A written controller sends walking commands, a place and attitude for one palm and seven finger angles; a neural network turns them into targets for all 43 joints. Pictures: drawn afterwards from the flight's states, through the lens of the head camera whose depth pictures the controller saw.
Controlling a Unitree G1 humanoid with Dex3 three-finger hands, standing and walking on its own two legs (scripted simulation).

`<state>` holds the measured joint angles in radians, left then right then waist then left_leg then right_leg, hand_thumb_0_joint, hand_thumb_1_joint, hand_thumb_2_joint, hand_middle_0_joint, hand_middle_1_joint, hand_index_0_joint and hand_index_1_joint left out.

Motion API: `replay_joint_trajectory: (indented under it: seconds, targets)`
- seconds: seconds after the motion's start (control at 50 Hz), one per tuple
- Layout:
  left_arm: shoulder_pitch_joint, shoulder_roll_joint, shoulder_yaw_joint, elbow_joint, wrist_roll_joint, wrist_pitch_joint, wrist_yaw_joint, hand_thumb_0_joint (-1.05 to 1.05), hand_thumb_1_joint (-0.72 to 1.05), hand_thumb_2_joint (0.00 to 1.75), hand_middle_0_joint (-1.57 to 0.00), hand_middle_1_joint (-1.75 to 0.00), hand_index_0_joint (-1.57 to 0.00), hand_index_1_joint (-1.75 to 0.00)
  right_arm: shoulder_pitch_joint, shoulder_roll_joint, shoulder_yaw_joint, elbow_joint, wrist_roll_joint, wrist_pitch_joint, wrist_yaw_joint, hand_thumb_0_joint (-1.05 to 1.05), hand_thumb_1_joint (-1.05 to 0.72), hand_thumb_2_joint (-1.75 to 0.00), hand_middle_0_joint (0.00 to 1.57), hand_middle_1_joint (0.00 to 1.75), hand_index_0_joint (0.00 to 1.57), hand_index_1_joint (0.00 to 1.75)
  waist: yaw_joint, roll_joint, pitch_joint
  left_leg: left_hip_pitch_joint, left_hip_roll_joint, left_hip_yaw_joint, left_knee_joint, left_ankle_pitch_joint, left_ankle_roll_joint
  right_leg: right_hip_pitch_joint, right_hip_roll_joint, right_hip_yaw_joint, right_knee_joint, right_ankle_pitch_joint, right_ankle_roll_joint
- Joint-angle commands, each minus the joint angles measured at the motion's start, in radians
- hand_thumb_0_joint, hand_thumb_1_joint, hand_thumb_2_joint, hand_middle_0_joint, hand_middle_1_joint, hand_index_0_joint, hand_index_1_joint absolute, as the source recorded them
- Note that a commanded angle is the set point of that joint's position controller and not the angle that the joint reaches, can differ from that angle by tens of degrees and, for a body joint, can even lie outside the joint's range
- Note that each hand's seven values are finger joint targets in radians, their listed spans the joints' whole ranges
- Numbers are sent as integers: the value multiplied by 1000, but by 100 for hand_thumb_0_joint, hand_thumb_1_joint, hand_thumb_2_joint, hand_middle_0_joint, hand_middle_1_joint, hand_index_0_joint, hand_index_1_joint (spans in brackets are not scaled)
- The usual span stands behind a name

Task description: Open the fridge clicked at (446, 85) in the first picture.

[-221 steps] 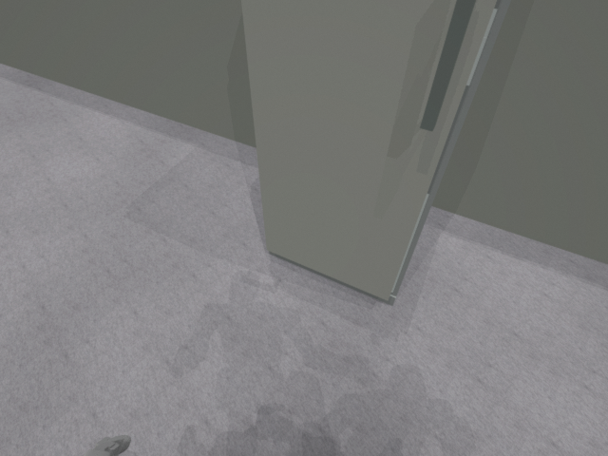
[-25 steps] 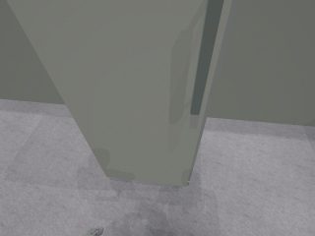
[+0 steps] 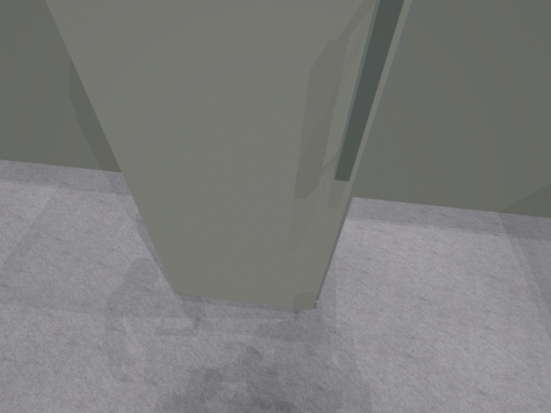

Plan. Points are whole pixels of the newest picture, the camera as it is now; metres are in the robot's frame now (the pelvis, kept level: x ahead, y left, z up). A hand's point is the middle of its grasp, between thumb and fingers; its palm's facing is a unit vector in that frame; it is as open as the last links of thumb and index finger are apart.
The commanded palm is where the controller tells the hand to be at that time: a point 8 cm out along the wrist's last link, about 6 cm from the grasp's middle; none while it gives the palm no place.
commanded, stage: come to a stop and stand still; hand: right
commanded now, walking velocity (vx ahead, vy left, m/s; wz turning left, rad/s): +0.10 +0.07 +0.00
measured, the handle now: (360, 93) +0.51 -0.11 +0.21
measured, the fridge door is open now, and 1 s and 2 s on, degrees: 0 0 0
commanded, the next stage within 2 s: look again from close up in 0.94 s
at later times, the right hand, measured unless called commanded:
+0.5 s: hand out of the picture +0.05 -0.23 -0.18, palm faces -0.05 +0.98 -0.17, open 7.4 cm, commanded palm none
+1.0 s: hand out of the picture +0.05 -0.19 -0.17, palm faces +0.02 +0.97 -0.23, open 7.3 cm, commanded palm none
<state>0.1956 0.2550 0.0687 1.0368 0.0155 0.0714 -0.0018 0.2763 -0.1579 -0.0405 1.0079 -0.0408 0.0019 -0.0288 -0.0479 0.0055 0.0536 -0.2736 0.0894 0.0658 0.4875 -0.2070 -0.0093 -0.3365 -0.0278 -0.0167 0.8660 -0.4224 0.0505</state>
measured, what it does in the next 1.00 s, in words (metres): steps on the spot: right foot, then left foot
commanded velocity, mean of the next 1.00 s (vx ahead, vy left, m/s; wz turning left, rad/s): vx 0.01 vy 0.05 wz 0.00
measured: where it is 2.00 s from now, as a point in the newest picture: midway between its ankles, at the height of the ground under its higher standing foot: outside the picture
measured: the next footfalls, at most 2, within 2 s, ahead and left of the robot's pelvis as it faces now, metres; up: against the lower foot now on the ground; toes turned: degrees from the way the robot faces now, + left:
right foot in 0.10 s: +0.02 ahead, -0.14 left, +0.00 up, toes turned -3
left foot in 0.58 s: +0.04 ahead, +0.11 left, +0.00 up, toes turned +5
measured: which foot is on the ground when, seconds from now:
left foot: down 0.00-0.12, up 0.14-0.56, down 0.58-1.00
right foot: up 0.00-0.08, down 0.10-1.00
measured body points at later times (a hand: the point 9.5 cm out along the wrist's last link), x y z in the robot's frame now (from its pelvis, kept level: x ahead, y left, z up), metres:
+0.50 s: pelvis -0.01 -0.04 +0.01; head +0.03 -0.06 +0.45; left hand -0.08 +0.18 -0.14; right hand +0.05 -0.28 -0.16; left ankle -0.01 +0.11 -0.70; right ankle -0.03 -0.16 -0.74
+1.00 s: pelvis +0.00 +0.00 +0.00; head +0.02 +0.00 +0.45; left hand +0.03 +0.23 -0.16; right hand +0.05 -0.24 -0.16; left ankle +0.00 +0.11 -0.74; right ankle -0.02 -0.14 -0.74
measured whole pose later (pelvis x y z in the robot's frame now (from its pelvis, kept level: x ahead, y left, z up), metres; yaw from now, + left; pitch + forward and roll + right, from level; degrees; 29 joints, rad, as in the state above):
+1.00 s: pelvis +0.00 +0.00 +0.00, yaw +1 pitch -1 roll +0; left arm 0.21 0.17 0.04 1.11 0.01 0.01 0.04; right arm 0.19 -0.17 -0.03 1.10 -0.02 0.01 -0.04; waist -0.01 -0.01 0.05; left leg -0.19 0.02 0.08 0.48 -0.27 0.01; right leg -0.16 -0.07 -0.07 0.47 -0.29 0.04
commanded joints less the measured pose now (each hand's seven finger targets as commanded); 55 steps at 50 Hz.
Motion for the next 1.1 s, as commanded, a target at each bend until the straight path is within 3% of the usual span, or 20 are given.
replay_joint_trajectory:
  seconds: [0.0,0.04,0.06,0.1,0.14,0.24,0.4,0.5,0.54,0.58,0.6,0.64,0.72,0.78,0.88,1.0,1.02,1.04,1.06,1.08]
  targets:
    - [14,-9,-13,-66,-4,-46,0,0,90,90,-20,-30,-20,-30,38,-233,-50,-19,0,-4,-8,0,-90,-90,20,30,20,30,3,197,-76,81,207,-229,-191,76,137,52,9,-40,-227,12,-10]
    - [122,-20,-21,-18,-4,-60,6,0,90,90,-20,-30,-20,-30,-29,-208,-40,-15,13,4,-3,0,-90,-90,20,30,20,30,60,169,-78,-68,125,-158,-168,-147,66,263,20,-68,-437,166,-19]
    - [157,9,-17,-2,-4,-70,11,0,90,90,-20,-30,-20,-30,-37,-171,-28,-20,21,5,1,0,-90,-90,20,30,20,30,71,72,-81,-143,75,-118,-109,-232,30,342,-26,-19,-495,160,-22]
    - [148,134,0,-17,14,-78,20,0,90,90,-20,-30,-20,-30,-43,-75,-9,-32,26,14,6,0,-90,-90,20,30,20,30,83,-300,16,-207,-57,20,157,-291,-31,132,-304,343,-756,-244,-118]
    - [77,108,-9,-28,21,-79,29,0,90,90,-20,-30,-20,-30,-66,-92,-19,-6,8,24,12,0,-90,-90,20,30,20,30,69,-274,122,-178,-42,-51,329,-229,-21,-20,-307,359,-832,-311,-137]
    - [148,64,-11,-1,13,-97,55,0,90,90,-20,-30,-20,-30,-6,-98,-31,37,7,24,42,0,-90,-90,20,30,20,30,61,-106,84,-304,-42,-78,510,-85,-37,186,-253,189,-723,128,-132]
    - [234,53,-4,50,20,-95,70,0,90,90,-20,-30,-20,-30,-111,-68,-22,-20,20,38,41,0,-90,-90,20,30,20,30,98,-163,0,-217,-27,-52,320,-168,-50,280,-281,121,-575,670,-189]
    - [197,53,2,66,12,-87,56,0,90,90,-20,-30,-20,-30,-62,-59,-16,13,30,11,30,0,-90,-90,20,30,20,30,63,-198,-60,44,-66,8,4,-34,-27,193,-224,97,-481,603,-139]
    - [219,6,-4,75,-2,-92,46,0,90,90,-20,-30,-20,-30,7,-111,-20,50,26,-10,18,0,-90,-90,20,30,20,30,40,-70,-119,264,16,-64,-142,181,-14,80,-149,40,-386,405,-63]
    - [198,-82,-33,55,-6,-87,40,0,90,90,-20,-30,-20,-30,20,-187,-24,72,29,-23,1,0,-90,-90,20,30,20,30,36,154,-138,317,240,-219,-137,410,91,-44,-61,-50,-301,-26,-10]
    - [188,-84,-30,57,-6,-81,40,0,90,90,-20,-30,-20,-30,-1,-177,-15,68,26,-17,1,0,-90,-90,20,30,20,30,41,99,-99,239,238,-183,-143,396,114,-9,-58,-34,-263,-62,-14]
    - [188,-67,-32,75,1,-67,45,0,90,90,-20,-30,-20,-30,-37,-142,-13,77,29,-26,-4,0,-90,-90,20,30,20,30,49,231,-75,203,175,-168,-138,478,124,14,-75,-29,-255,-33,-11]
    - [222,-68,-36,125,-3,-77,47,0,90,90,-20,-30,-20,-30,-74,-91,5,77,42,-21,-9,0,-90,-90,20,30,20,30,71,36,-43,106,80,-76,-81,377,66,178,-94,-14,-446,359,-17]
    - [161,-60,-34,116,-4,-75,44,0,90,90,-20,-30,-20,-30,-78,-97,0,67,32,-9,-12,0,-90,-90,20,30,20,30,49,-67,51,59,48,-78,-107,253,30,149,-105,-19,-465,397,-19]
    - [133,-33,-23,82,-3,-63,46,0,90,90,-20,-30,-20,-30,-40,-134,-9,63,28,-9,-18,0,-90,-90,20,30,20,30,45,-16,-15,101,85,-104,-82,392,41,178,-92,-39,-420,403,-19]
    - [106,-15,-18,46,-3,-54,37,0,90,90,-20,-30,-20,-30,-59,-148,-11,49,24,-7,-15,0,-90,-90,20,30,20,30,57,86,-52,70,105,-132,-116,287,56,206,-75,-41,-419,308,-22]
    - [4,27,-14,-49,-12,-77,25,0,90,90,-20,-30,-20,-30,87,-165,-4,69,26,-29,-52,0,-90,-90,20,30,20,30,11,74,-48,138,147,-221,-61,793,21,84,-50,-77,-215,173,-9]
    - [56,-31,-25,-80,-14,-70,16,0,90,90,-20,-30,-20,-30,47,-218,-10,17,19,-46,-45,0,-90,-90,20,30,20,30,48,131,-136,225,206,-231,-55,682,94,4,-38,-28,-211,-8,-38]
    - [41,-38,-24,-73,-8,-69,14,0,90,90,-20,-30,-20,-30,18,-207,-12,11,16,-49,-35,0,-90,-90,20,30,20,30,37,36,-135,196,212,-228,-56,588,128,47,-32,-41,-253,9,-37]
    - [71,-36,-26,-75,-11,-70,13,0,90,90,-20,-30,-20,-30,-11,-207,-9,-2,14,-43,-32,0,-90,-90,20,30,20,30,63,73,-131,128,171,-178,-60,375,123,99,-27,-46,-325,43,-39]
